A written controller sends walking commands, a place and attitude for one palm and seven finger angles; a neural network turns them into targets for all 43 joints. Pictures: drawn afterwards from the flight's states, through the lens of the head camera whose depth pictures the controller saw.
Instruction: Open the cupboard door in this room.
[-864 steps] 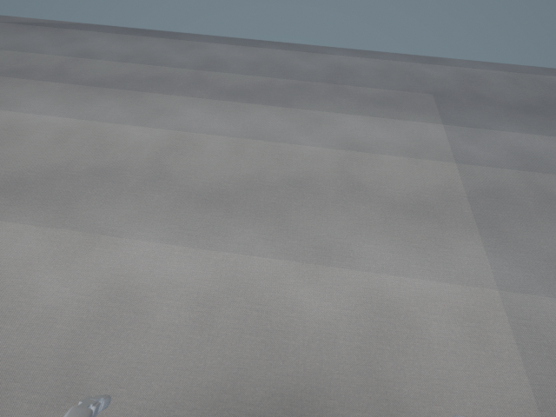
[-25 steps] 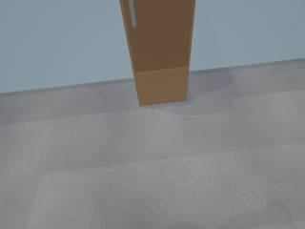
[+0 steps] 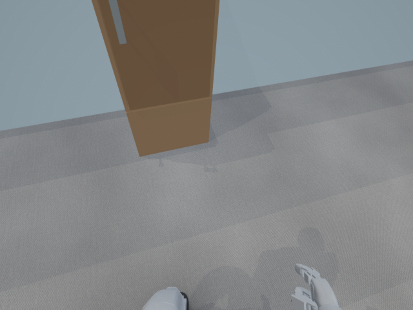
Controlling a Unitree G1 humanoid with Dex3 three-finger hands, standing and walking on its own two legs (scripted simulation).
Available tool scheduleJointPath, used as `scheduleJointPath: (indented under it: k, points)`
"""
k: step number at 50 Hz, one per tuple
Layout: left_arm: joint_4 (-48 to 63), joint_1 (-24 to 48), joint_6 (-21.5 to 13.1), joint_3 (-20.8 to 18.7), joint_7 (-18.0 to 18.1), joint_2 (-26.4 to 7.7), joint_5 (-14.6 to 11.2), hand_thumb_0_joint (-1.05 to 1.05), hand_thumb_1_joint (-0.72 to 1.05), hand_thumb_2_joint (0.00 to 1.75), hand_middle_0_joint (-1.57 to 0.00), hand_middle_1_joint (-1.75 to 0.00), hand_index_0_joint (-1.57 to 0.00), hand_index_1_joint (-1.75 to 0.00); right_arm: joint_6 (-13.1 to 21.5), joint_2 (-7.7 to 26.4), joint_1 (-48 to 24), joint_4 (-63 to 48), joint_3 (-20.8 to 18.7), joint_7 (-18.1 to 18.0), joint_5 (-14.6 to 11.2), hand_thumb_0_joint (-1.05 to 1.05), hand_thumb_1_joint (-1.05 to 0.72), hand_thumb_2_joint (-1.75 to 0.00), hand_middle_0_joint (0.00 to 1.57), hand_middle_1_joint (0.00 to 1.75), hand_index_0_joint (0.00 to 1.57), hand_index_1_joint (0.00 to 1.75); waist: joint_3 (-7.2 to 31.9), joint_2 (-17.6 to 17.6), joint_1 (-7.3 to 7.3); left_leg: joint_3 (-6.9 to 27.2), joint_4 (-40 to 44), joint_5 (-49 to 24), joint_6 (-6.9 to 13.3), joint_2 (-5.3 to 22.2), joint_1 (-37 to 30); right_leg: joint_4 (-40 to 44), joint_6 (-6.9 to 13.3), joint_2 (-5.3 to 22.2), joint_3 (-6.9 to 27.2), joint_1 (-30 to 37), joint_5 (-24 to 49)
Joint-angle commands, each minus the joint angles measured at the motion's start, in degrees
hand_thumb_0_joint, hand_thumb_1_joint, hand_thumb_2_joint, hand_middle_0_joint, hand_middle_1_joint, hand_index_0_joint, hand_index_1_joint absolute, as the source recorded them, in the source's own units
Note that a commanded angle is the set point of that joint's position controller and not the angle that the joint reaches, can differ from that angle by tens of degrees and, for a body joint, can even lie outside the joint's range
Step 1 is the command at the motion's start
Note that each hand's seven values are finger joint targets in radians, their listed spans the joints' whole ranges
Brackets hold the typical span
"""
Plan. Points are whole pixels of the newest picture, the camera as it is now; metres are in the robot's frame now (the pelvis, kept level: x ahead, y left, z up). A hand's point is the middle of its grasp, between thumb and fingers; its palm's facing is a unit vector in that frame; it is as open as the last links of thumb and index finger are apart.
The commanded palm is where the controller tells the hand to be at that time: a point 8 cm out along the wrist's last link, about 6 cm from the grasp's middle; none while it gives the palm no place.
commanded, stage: walk to a spot facing it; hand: left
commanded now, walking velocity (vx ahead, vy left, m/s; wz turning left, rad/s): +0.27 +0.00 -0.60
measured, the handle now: (117, 17) +0.87 +0.42 +0.07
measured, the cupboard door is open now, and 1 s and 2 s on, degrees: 0 0 0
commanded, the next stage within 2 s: turn to face it in 0.74 s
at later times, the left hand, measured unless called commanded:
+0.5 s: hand (157, 215) +0.32 +0.17 -0.14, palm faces -0.33 -0.93 -0.18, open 7.4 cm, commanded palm none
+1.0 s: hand (166, 215) +0.33 +0.15 -0.15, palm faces -0.46 -0.85 -0.26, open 7.4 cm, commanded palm none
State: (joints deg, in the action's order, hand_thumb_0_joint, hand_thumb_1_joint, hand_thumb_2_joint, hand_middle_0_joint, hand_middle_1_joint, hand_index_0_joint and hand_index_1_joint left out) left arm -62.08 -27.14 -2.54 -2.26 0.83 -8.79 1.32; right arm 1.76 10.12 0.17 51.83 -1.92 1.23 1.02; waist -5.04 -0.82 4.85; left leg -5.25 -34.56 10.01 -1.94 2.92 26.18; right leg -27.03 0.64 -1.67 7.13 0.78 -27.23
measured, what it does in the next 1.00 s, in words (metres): walks ahead, turning right: right foot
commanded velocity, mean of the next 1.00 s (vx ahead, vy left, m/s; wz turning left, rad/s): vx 0.01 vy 0.00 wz -0.37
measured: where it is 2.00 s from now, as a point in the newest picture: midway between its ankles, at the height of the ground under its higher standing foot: outside the picture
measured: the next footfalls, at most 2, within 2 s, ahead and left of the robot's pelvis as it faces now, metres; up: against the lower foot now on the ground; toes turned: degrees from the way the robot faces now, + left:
right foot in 0.64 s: +0.18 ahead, -0.12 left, +0.00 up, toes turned -31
left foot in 1.06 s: +0.29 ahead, +0.09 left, +0.00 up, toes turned -27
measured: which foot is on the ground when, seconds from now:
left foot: down 0.00-0.64, up 0.66-1.00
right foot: down 0.00-0.00, up 0.02-0.62, down 0.64-1.00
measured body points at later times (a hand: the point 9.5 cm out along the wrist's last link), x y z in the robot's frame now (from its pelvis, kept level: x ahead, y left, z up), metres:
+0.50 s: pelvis +0.13 +0.04 +0.01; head +0.17 +0.04 +0.46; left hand +0.34 +0.22 -0.13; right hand +0.00 -0.17 -0.13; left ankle +0.09 +0.10 -0.72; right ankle +0.13 -0.11 -0.66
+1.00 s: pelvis +0.18 +0.00 +0.01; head +0.20 -0.02 +0.46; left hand +0.35 +0.19 -0.13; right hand +0.16 -0.28 -0.12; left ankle +0.26 +0.12 -0.68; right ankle +0.15 -0.10 -0.72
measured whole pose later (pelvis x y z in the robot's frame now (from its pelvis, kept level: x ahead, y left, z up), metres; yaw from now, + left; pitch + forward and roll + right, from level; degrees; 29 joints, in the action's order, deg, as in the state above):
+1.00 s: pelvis +0.18 +0.00 +0.01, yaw -31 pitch +0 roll +0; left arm -55.2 -12.2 1.3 -3.3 0.9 -12.0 1.8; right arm -1.5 13.2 5.7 51.8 -3.5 -0.7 0.6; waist -4.0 0.9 0.8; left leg -0.4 -50.7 22.1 -3.9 4.7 25.1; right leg -29.7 2.2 -1.9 -0.6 -16.1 -13.5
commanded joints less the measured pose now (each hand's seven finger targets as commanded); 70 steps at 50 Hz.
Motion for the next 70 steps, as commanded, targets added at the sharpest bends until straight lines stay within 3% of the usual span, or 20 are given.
scheduleJointPath:
  k: [1, 2, 4, 9, 18, 26, 29, 31, 32, 33, 36, 39, 46, 51, 52, 54, 55, 56, 62, 70]
  points:
    - [6.84, 2.48, -1.44, -1.75, -0.35, -7.17, -1.6, 0.0, 0.9, 0.9, -0.2, -0.3, -0.2, -0.3, 1.41, 18.9, 27.31, 3.35, -4.32, -2.24, 0.02, 0.0, -0.9, -0.9, 0.2, 0.3, 0.2, 0.3, 21.97, 15.7, -12.08, 30.94, 10.52, -21.48, 11.22, 27.6, -43.52, -48.52, 0.55, -0.54, -2.54, -32.57, -7.25]
    - [7.01, 4.19, -0.84, -2.14, -0.25, -7.39, -1.16, 0.0, 0.9, 0.9, -0.2, -0.3, -0.2, -0.3, 1.39, 15.77, 22.12, 2.64, -3.69, -2.2, 0.11, 0.0, -0.9, -0.9, 0.2, 0.3, 0.2, 0.3, 14.43, 11.4, -9.82, 28.06, 14.62, -11.89, 12.36, 27.93, -34.7, -53.07, 0.45, 2.7, -2.17, -35.0, -4.79]
    - [7.47, 8.75, 0.34, -2.56, -1.49, -6.94, -0.13, 0.0, 0.9, 0.9, -0.2, -0.3, -0.2, -0.3, 2.13, 8.91, 14.72, 0.74, -1.71, -2.21, 0.15, 0.0, -0.9, -0.9, 0.2, 0.3, 0.2, 0.3, 2.9, 8.93, -6.29, 19.15, 18.95, -5.59, 8.84, 22.09, -17.77, -52.61, -0.68, 6.5, -4.12, -34.29, 3.83]
    - [7.26, 5.97, 4.05, -2.83, -2.27, -4.38, 0.21, 0.0, 0.9, 0.9, -0.2, -0.3, -0.2, -0.3, 3.12, 5.83, 14.47, 2.36, -1.07, -2.84, -0.12, 0.0, -0.9, -0.9, 0.2, 0.3, 0.2, 0.3, 4.07, 8.75, -1.99, 0.3, 17.29, -24.12, 4.55, 15.83, -13.19, -50.88, -2.64, 6.59, -6.99, -31.69, 12.58]
    - [12.92, 20.38, 5.9, -2.76, -2.41, -5.19, 0.32, 0.0, 0.9, 0.9, -0.2, -0.3, -0.2, -0.3, 1.77, 7.55, 21.74, 4.48, -2.05, -3.13, 0.14, 0.0, -0.9, -0.9, 0.2, 0.3, 0.2, 0.3, 2.18, 5.96, -5.13, -3.76, 15.27, -31.06, 7.12, 18.02, -23.39, -39.91, -4.51, 7.55, -9.08, -40.42, 15.65]
    - [16.04, 27.72, 4.98, -2.07, -2.24, -5.27, 0.12, 0.0, 0.9, 0.9, -0.2, -0.3, -0.2, -0.3, 0.12, 9.21, 26.07, 5.85, -3.33, -2.85, 0.75, 0.0, -0.9, -0.9, 0.2, 0.3, 0.2, 0.3, 1.96, 10.33, -8.43, -8.38, 9.69, -38.29, 7.95, 19.74, -28.89, -20.99, -2.63, 5.57, -14.57, -34.72, 7.06]
    - [15.29, 22.1, 3.67, -2.63, -1.84, -6.53, 0.11, 0.0, 0.9, 0.9, -0.2, -0.3, -0.2, -0.3, -0.17, 10.81, 24.77, 4.79, -4.05, -2.54, 0.34, 0.0, -0.9, -0.9, 0.2, 0.3, 0.2, 0.3, 6.85, 10.74, -5.83, -11.32, 1.12, -49.04, 6.03, 19.99, -30.92, -11.89, -0.51, 2.72, -16.12, -26.6, 6.65]
    - [12.11, 10.89, 1.98, -3.79, -1.16, -11.06, 0.28, 0.0, 0.9, 0.9, -0.2, -0.3, -0.2, -0.3, -0.4, 10.94, 23.57, 2.93, -4.24, -1.77, -0.6, 0.0, -0.9, -0.9, 0.2, 0.3, 0.2, 0.3, 13.35, 3.88, -0.19, -13.52, -18.37, -38.06, 1.58, 17.91, -18.45, 0.07, 2.12, 5.8, -11.35, -5.15, 27.7]
    - [10.51, 5.37, 1.33, -5.11, -0.38, -18.19, 0.19, 0.0, 0.9, 0.9, -0.2, -0.3, -0.2, -0.3, -0.94, 6.72, 21.79, -0.44, -3.14, -1.58, -0.91, 0.0, -0.9, -0.9, 0.2, 0.3, 0.2, 0.3, 16.8, -12.71, 1.51, -12.69, -34.09, 15.14, -2.86, 6.7, 4.12, -1.47, 10.1, 22.28, 13.46, 11.65, 64.79]
    - [8.99, 3.2, 2.1, -5.43, 0.37, -20.19, -1.41, 0.0, 0.9, 0.9, -0.2, -0.3, -0.2, -0.3, -1.64, 6.29, 15.99, -2.49, -2.65, -2.25, -1.1, 0.0, -0.9, -0.9, 0.2, 0.3, 0.2, 0.3, 18.05, -12.13, 2.32, -3.64, -41.94, 29.88, -3.26, 2.97, 7.56, -2.06, 15.52, 26.82, 15.34, 10.71, 82.78]
    - [12.44, 14.43, 2.94, -4.33, 1.24, -14.54, -1.41, 0.0, 0.9, 0.9, -0.2, -0.3, -0.2, -0.3, -2.95, 6.21, 12.84, -2.47, -2.85, -2.29, -0.48, 0.0, -0.9, -0.9, 0.2, 0.3, 0.2, 0.3, 9.41, -3.8, -2.15, 4.22, -39.26, 18.34, -2.92, 6.78, 8.2, 2.08, 11.77, 19.37, 8.04, -1.11, 52.29]
    - [13.47, 18.63, 2.41, -3.54, 0.89, -13.28, -0.75, 0.0, 0.9, 0.9, -0.2, -0.3, -0.2, -0.3, -4.16, 5.49, 15.18, -1.01, -2.86, -2.36, 0.1, 0.0, -0.9, -0.9, 0.2, 0.3, 0.2, 0.3, 5.77, -2.68, -5.81, 3.66, -33.41, 14.01, -3.69, 5.1, 2.57, 5.51, 9.04, 15.47, 4.25, -13.38, 44.47]
    - [11.96, 16.15, 2.26, -3.03, 0.39, -11.8, 0.43, 0.0, 0.9, 0.9, -0.2, -0.3, -0.2, -0.3, -3.73, 5.12, 13.34, -1.0, -1.91, -2.16, -0.16, 0.0, -0.9, -0.9, 0.2, 0.3, 0.2, 0.3, 8.46, -7.86, -5.57, 3.61, -22.14, 11.42, -2.17, 1.63, -1.88, 6.68, 8.97, 12.44, 3.29, -14.66, 32.26]
    - [9.27, 15.67, 1.64, -1.99, 0.75, -11.9, -0.14, 0.0, 0.9, 0.9, -0.2, -0.3, -0.2, -0.3, -1.51, 5.43, 13.51, 1.17, -0.88, -1.73, -0.69, 0.0, -0.9, -0.9, 0.2, 0.3, 0.2, 0.3, 10.37, -6.32, -5.83, 3.35, 5.33, 2.15, -0.71, -0.51, -14.86, 2.23, 5.62, 11.64, -0.96, -12.21, 27.08]
    - [8.77, 13.86, 2.04, -1.5, 0.89, -10.45, -0.67, 0.0, 0.9, 0.9, -0.2, -0.3, -0.2, -0.3, -1.16, 6.39, 14.0, 1.77, -0.74, -1.58, -0.68, 0.0, -0.9, -0.9, 0.2, 0.3, 0.2, 0.3, 10.23, -2.05, -5.32, 5.27, 10.11, -3.38, -0.32, 0.55, -19.02, -1.34, 3.44, 10.98, -1.99, -14.86, 24.42]
    - [8.7, 10.89, 2.77, -0.6, 0.81, -6.72, -1.13, 0.0, 0.9, 0.9, -0.2, -0.3, -0.2, -0.3, -1.17, 13.38, 13.0, 0.84, -1.83, -1.57, 0.11, 0.0, -0.9, -0.9, 0.2, 0.3, 0.2, 0.3, 7.02, 16.78, -4.1, 24.59, 16.35, -20.22, 8.28, 17.35, -17.69, -13.92, -2.42, 3.7, -10.23, -22.83, 1.14]
    - [8.97, 12.67, 2.94, -0.64, 0.79, -7.9, -0.8, 0.0, 0.9, 0.9, -0.2, -0.3, -0.2, -0.3, -1.86, 13.67, 12.23, 0.7, -1.91, -1.73, 0.39, 0.0, -0.9, -0.9, 0.2, 0.3, 0.2, 0.3, 3.81, 15.4, -4.53, 25.88, 18.8, -18.87, 11.79, 18.78, -12.84, -20.89, -2.76, 3.59, -9.29, -22.92, -5.18]
    - [8.57, 14.41, 3.49, -0.88, 1.0, -8.2, -0.61, 0.0, 0.9, 0.9, -0.2, -0.3, -0.2, -0.3, -1.79, 12.91, 12.09, 1.28, -1.84, -2.23, 0.6, 0.0, -0.9, -0.9, 0.2, 0.3, 0.2, 0.3, 2.14, 19.52, -4.88, 26.52, 20.16, -18.66, 12.18, 17.02, -10.15, -25.43, -3.05, 4.32, -7.65, -23.85, -5.25]
    - [8.86, 17.76, 3.46, -1.77, 0.16, -8.56, -0.75, 0.0, 0.9, 0.9, -0.2, -0.3, -0.2, -0.3, -2.04, 12.15, 14.79, 1.6, -2.49, -2.46, 0.25, 0.0, -0.9, -0.9, 0.2, 0.3, 0.2, 0.3, 6.5, 8.72, -5.59, 21.11, 16.13, -21.01, 10.94, 9.95, -18.3, -31.79, -4.3, 4.02, -7.17, -28.76, 2.26]
    - [11.73, 21.66, 3.57, -1.81, 0.59, -7.57, -1.41, 0.0, 0.9, 0.9, -0.2, -0.3, -0.2, -0.3, -2.95, 13.68, 17.72, 0.92, -4.5, -2.1, 0.59, 0.0, -0.9, -0.9, 0.2, 0.3, 0.2, 0.3, 10.7, 11.21, -7.72, 29.05, 13.94, -20.13, 12.08, 9.35, -20.63, -20.34, -4.85, 2.55, -6.16, -26.14, -0.58]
